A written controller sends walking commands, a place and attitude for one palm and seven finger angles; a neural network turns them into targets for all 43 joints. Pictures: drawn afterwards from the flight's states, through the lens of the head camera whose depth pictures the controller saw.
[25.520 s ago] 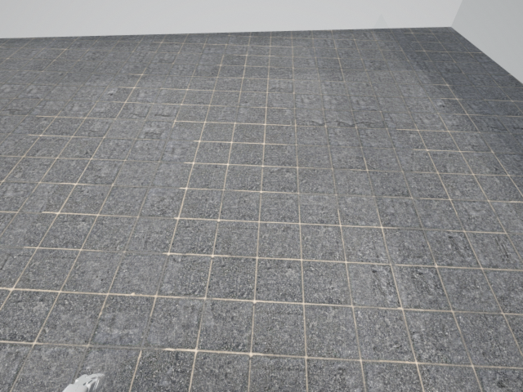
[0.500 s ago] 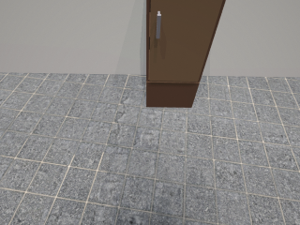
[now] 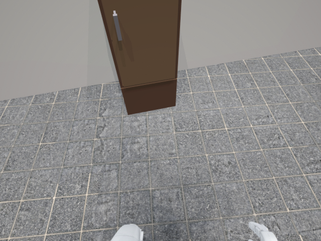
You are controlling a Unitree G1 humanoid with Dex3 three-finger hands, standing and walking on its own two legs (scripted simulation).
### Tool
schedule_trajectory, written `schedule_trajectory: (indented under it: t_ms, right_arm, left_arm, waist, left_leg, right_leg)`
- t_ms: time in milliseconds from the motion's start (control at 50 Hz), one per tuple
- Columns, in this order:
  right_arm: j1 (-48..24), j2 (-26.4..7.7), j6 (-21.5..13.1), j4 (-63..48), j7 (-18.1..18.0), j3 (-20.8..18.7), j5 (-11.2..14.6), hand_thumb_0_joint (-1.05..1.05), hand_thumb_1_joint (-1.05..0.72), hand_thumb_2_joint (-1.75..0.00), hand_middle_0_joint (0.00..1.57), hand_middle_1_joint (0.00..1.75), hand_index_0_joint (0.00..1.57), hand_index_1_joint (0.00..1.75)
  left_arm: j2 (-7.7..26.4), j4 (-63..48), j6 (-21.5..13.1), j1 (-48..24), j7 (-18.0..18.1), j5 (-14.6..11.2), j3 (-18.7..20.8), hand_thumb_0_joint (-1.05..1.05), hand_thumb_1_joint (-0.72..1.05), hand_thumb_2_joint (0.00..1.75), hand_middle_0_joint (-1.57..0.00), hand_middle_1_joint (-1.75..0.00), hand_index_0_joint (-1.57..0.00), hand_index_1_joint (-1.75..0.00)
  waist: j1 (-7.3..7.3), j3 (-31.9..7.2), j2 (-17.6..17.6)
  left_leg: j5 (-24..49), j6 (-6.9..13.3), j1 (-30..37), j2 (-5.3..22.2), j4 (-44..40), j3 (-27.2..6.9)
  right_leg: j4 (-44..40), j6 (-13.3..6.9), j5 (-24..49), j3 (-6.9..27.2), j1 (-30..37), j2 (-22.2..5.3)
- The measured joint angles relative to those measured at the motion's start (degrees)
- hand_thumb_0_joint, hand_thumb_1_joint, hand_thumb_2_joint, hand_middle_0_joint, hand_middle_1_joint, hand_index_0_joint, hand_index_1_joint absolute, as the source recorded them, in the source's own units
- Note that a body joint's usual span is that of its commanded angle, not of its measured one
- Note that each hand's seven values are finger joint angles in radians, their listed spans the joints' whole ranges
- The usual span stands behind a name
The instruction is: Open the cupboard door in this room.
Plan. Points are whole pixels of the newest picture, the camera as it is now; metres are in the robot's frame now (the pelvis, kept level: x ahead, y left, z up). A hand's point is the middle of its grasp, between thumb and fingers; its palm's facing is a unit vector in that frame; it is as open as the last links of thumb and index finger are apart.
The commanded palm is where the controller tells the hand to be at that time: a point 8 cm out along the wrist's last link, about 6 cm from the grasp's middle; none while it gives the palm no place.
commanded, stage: walk to a spot facing it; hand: left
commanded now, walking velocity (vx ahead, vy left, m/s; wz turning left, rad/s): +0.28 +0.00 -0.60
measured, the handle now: (117, 25) +1.00 +0.31 -0.02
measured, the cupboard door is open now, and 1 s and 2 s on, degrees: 0 0 0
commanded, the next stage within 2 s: turn to face it in 1.56 s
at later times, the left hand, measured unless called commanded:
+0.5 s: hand (92, 203) +0.22 +0.25 -0.17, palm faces -0.27 -0.94 -0.20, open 7.3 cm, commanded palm none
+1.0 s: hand (135, 168) +0.34 +0.13 -0.16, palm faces -0.54 -0.81 -0.22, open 7.3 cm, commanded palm none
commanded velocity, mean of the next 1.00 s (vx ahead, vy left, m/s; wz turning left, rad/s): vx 0.16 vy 0.00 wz -0.60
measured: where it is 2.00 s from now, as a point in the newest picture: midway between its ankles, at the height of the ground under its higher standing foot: (186, 212)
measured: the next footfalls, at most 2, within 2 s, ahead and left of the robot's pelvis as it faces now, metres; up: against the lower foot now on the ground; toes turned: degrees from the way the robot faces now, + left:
left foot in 0.20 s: +0.07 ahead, +0.16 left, +0.00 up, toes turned -4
right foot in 0.70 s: +0.17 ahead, -0.10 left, +0.00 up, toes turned -32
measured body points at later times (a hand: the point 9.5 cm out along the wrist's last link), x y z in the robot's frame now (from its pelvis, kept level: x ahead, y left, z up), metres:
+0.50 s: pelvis +0.08 +0.06 +0.00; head +0.13 +0.08 +0.45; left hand +0.24 +0.30 -0.15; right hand +0.00 -0.17 -0.13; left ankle +0.03 +0.16 -0.74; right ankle +0.07 -0.09 -0.65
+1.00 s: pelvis +0.18 +0.00 +0.00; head +0.21 -0.02 +0.45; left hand +0.37 +0.17 -0.15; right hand +0.14 -0.27 -0.14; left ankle +0.32 +0.12 -0.68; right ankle +0.14 -0.08 -0.74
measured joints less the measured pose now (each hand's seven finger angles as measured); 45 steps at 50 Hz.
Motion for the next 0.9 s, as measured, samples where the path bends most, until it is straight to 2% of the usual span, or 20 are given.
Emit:
schedule_trajectory:
  t_ms: [140,200,220,260,280,340,420,480,560,640,680,700,720,760,780,820,900]
  right_arm:
    - [1.7,0.2,-1.0,-0.9,0.5,0.5,0.5,0.0,-0.91,-0.9,0.19,0.3,0.2,0.3]
    - [3.2,0.6,-2.6,-1.7,0.3,1.2,0.7,0.0,-0.91,-0.9,0.19,0.3,0.2,0.3]
    - [3.8,0.9,-3.4,-1.9,0.1,1.4,0.6,0.0,-0.91,-0.9,0.19,0.3,0.2,0.3]
    - [5.1,1.6,-3.9,-1.9,0.0,1.9,0.3,0.0,-0.91,-0.9,0.19,0.3,0.2,0.3]
    - [6.1,2.0,-4.0,-1.8,0.0,2.1,0.2,0.0,-0.91,-0.9,0.2,0.3,0.2,0.3]
    - [9.5,2.9,-4.0,-0.5,-0.4,2.5,0.2,0.0,-0.91,-0.9,0.2,0.3,0.2,0.3]
    - [13.3,4.1,-4.2,2.1,-0.9,2.6,0.4,0.0,-0.91,-0.9,0.2,0.3,0.2,0.3]
    - [15.7,5.0,-4.1,3.9,-1.1,2.4,0.4,0.0,-0.91,-0.9,0.2,0.3,0.2,0.3]
    - [17.9,5.6,-3.8,5.9,-1.2,1.8,0.2,0.0,-0.91,-0.9,0.2,0.3,0.2,0.3]
    - [19.3,5.4,-3.4,7.1,-0.9,0.8,0.0,0.0,-0.91,-0.9,0.2,0.3,0.2,0.3]
    - [20.2,5.0,-3.3,7.6,-0.6,0.5,0.3,0.0,-0.91,-0.9,0.2,0.3,0.2,0.3]
    - [20.7,4.9,-3.1,7.7,-0.3,0.5,0.7,0.0,-0.91,-0.9,0.2,0.3,0.2,0.3]
    - [20.2,4.7,-2.5,7.9,-0.1,0.5,1.0,0.0,-0.91,-0.9,0.2,0.3,0.2,0.3]
    - [18.0,4.4,-1.1,7.7,-0.1,0.6,1.3,0.01,-0.91,-0.9,0.2,0.3,0.2,0.3]
    - [16.7,4.2,-0.7,7.2,-0.1,0.6,1.1,0.01,-0.91,-0.9,0.2,0.3,0.2,0.3]
    - [13.9,3.8,-0.6,5.8,0.2,0.5,0.6,0.01,-0.91,-0.9,0.2,0.3,0.2,0.3]
    - [8.7,3.1,-1.3,2.1,0.7,0.4,0.0,0.01,-0.91,-0.9,0.19,0.3,0.2,0.3]
  left_arm:
    - [1.4,0.5,-0.2,2.5,-0.8,0.4,0.2,0.0,0.91,0.9,-0.2,-0.3,-0.21,-0.3]
    - [2.3,1.1,0.5,3.7,-1.0,0.1,0.6,0.0,0.91,0.9,-0.2,-0.3,-0.21,-0.3]
    - [2.7,1.4,0.8,3.9,-1.0,-0.1,0.8,0.0,0.91,0.9,-0.2,-0.3,-0.21,-0.3]
    - [3.2,2.3,1.7,3.6,-1.2,0.1,1.3,0.01,0.91,0.9,-0.2,-0.3,-0.21,-0.3]
    - [3.4,2.7,2.0,3.4,-1.4,0.3,1.6,0.01,0.91,0.9,-0.2,-0.3,-0.21,-0.3]
    - [4.0,2.5,2.2,2.2,-2.1,0.8,2.1,0.01,0.91,0.9,-0.19,-0.3,-0.2,-0.3]
    - [4.5,1.3,2.1,-0.4,-1.9,0.7,2.3,0.01,0.91,0.9,-0.19,-0.3,-0.2,-0.3]
    - [4.4,0.8,2.6,-2.9,-1.6,0.6,2.3,0.01,0.91,0.9,-0.19,-0.3,-0.2,-0.3]
    - [3.5,0.3,3.1,-6.6,-1.6,0.6,1.9,0.01,0.92,0.9,-0.19,-0.3,-0.2,-0.3]
    - [2.1,-0.5,2.8,-9.8,-1.7,0.6,1.1,0.01,0.92,0.9,-0.19,-0.3,-0.2,-0.3]
    - [1.6,-1.2,1.7,-10.7,-1.8,0.7,0.6,0.01,0.91,0.9,-0.19,-0.3,-0.2,-0.3]
    - [1.6,-1.6,0.6,-11.0,-1.8,0.7,0.3,0.0,0.91,0.9,-0.19,-0.3,-0.2,-0.3]
    - [1.5,-1.9,-0.4,-11.3,-1.5,0.5,0.1,0.0,0.91,0.9,-0.19,-0.3,-0.2,-0.3]
    - [1.2,-2.4,-1.5,-10.8,-0.8,-0.4,-0.4,0.0,0.91,0.9,-0.19,-0.3,-0.2,-0.3]
    - [1.1,-2.4,-1.5,-10.2,-0.6,-0.7,-0.5,0.0,0.91,0.9,-0.19,-0.3,-0.2,-0.3]
    - [0.7,-1.9,-1.2,-8.5,-0.1,-0.6,-0.7,0.0,0.91,0.9,-0.19,-0.3,-0.2,-0.3]
    - [0.2,0.0,-1.2,-4.6,-0.1,-0.1,-0.9,0.0,0.91,0.9,-0.2,-0.3,-0.21,-0.3]
  waist:
    - [1.32,-1.5,-1.8]
    - [1.29,-2.4,-2.4]
    - [0.94,-2.5,-2.5]
    - [0.64,-2.3,-3.0]
    - [0.31,-2.3,-2.9]
    - [-0.46,-2.3,-2.5]
    - [-1.18,-1.2,-2.2]
    - [-1.98,-0.2,-2.3]
    - [-3.47,1.1,-2.3]
    - [-5.09,2.2,-1.6]
    - [-5.49,2.3,-0.9]
    - [-5.53,2.2,-0.9]
    - [-5.45,2.7,-0.6]
    - [-5.47,3.5,-0.6]
    - [-5.34,3.6,-0.6]
    - [-5.01,3.1,-0.4]
    - [-4.34,1.1,-0.2]
  left_leg:
    - [-2.7,1.1,5.4,-1.5,-15.6,0.6]
    - [0.2,2.2,11.4,-2.4,-28.5,1.5]
    - [3.6,3.3,12.3,-2.4,-30.3,2.0]
    - [3.8,5.9,13.4,-2.2,-29.1,4.0]
    - [3.3,6.7,14.6,-1.8,-29.7,4.8]
    - [3.4,7.2,18.3,-0.9,-33.7,6.9]
    - [3.2,7.2,21.7,0.0,-36.6,9.9]
    - [1.8,7.0,23.2,0.5,-36.6,12.1]
    - [-0.8,6.4,24.7,0.9,-35.2,15.3]
    - [-4.7,5.1,25.6,2.0,-32.0,18.6]
    - [-7.3,4.2,25.0,3.4,-27.1,19.8]
    - [-8.2,3.7,23.0,4.6,-21.0,19.7]
    - [-9.7,2.8,19.5,5.2,-11.9,17.3]
    - [-10.5,2.0,12.0,3.9,4.6,10.4]
    - [-8.9,1.8,8.8,3.5,9.6,8.1]
    - [-4.7,1.3,3.6,3.7,12.5,5.4]
    - [0.7,0.2,-3.0,4.8,6.1,2.8]
  right_leg:
    - [-1.6,1.4,0.3,3.5,1.1,0.6]
    - [1.3,2.8,-1.6,5.4,0.2,1.2]
    - [4.7,2.9,-5.4,5.7,-1.0,1.4]
    - [15.0,3.8,-13.1,3.6,-4.6,0.6]
    - [20.4,4.2,-14.0,2.1,-6.6,0.1]
    - [32.3,5.8,-10.5,-1.2,-12.0,-2.5]
    - [38.2,7.1,-6.4,-2.4,-16.4,-5.0]
    - [36.9,7.6,-4.4,-3.1,-17.5,-6.1]
    - [29.7,7.5,-4.3,-5.0,-16.0,-6.7]
    - [19.5,5.7,-6.9,-7.5,-12.0,-5.6]
    - [12.4,4.2,-6.2,-9.0,-8.0,-4.3]
    - [9.2,2.5,-2.8,-9.4,-6.0,-3.9]
    - [10.5,1.0,-2.5,-9.2,-6.2,-3.4]
    - [12.3,-0.5,-4.5,-8.4,-5.5,-2.7]
    - [11.6,-0.6,-5.0,-7.8,-4.4,-2.3]
    - [8.8,-0.2,-4.4,-6.4,-2.2,-1.4]
    - [3.7,0.0,-2.6,-3.5,0.7,-0.6]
